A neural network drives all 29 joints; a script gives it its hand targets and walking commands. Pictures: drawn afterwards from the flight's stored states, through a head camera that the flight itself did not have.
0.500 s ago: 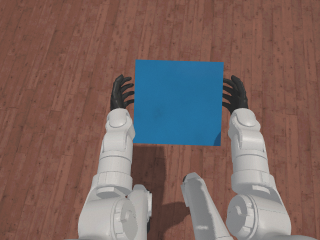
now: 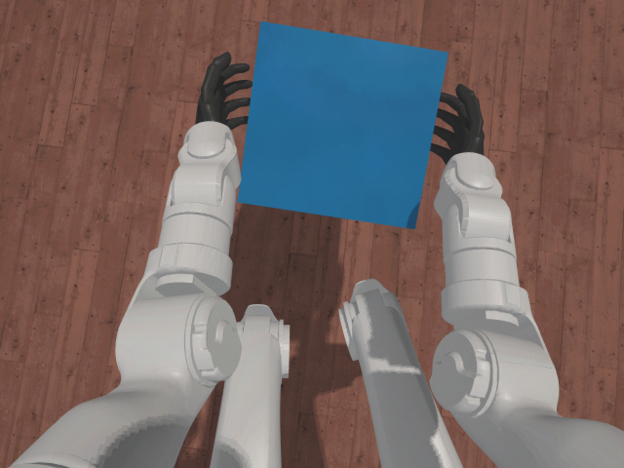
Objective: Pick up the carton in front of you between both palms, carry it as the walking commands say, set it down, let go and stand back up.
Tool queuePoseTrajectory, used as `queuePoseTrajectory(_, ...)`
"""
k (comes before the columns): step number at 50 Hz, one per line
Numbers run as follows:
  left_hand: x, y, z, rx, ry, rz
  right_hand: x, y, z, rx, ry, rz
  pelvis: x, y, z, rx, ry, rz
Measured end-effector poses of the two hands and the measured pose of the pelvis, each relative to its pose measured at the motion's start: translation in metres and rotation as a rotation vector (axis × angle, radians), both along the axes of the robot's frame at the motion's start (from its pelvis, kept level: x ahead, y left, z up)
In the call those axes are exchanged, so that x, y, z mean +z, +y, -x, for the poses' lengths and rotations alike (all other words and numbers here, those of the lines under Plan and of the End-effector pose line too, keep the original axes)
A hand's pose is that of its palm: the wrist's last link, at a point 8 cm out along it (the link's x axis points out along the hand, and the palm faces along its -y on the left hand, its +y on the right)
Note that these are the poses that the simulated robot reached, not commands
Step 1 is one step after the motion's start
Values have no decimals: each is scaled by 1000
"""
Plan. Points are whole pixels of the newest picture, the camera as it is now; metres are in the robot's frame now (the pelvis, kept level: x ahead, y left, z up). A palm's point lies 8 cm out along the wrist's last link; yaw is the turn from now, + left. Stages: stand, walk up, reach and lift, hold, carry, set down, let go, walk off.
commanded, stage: set down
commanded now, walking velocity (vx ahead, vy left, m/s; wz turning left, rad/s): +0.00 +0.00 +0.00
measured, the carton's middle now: (333, 141) +0.51 -0.09 -0.19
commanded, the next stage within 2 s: none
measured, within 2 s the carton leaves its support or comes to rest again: rests again in 1.12 s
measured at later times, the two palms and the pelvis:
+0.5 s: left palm (251, 145) +0.55 +0.04 -0.25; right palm (434, 175) +0.44 -0.24 -0.24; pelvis -0.01 +0.01 -0.09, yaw -2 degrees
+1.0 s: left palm (249, 153) +0.54 +0.05 -0.28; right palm (422, 185) +0.44 -0.23 -0.28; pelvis -0.01 +0.02 -0.12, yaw -3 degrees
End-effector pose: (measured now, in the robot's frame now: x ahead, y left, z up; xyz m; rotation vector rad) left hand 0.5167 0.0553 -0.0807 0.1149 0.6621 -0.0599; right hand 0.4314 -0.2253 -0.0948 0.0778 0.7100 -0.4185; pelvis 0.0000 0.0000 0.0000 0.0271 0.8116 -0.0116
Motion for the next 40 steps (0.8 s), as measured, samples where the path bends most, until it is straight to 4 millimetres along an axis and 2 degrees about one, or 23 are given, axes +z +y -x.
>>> queuePoseTrajectory(8,-61,-12,-3,-81,74,-5,-53,-9,11,-30,80,20,-28,11,2,16,36,26)
queuePoseTrajectory(16,-106,-26,-20,-104,25,2,-88,-22,-3,-53,30,43,-63,17,5,23,40,43)
queuePoseTrajectory(22,-144,-22,-30,-119,51,-32,-124,-19,-12,-38,53,15,-84,15,8,27,46,52)
queuePoseTrajectory(28,-191,-18,-28,-158,131,-75,-174,-14,-4,-28,135,-5,-96,13,6,38,43,51)
queuePoseTrajectory(31,-198,-27,-29,-187,132,-45,-185,-19,3,-54,154,0,-99,11,2,39,29,50)
queuePoseTrajectory(36,-187,-46,-43,-216,82,-37,-177,-28,0,-77,109,13,-107,10,0,29,20,53)
queuePoseTrajectory(40,-181,-46,-45,-214,58,-18,-173,-32,-7,-60,81,28,-112,12,5,23,-12,61)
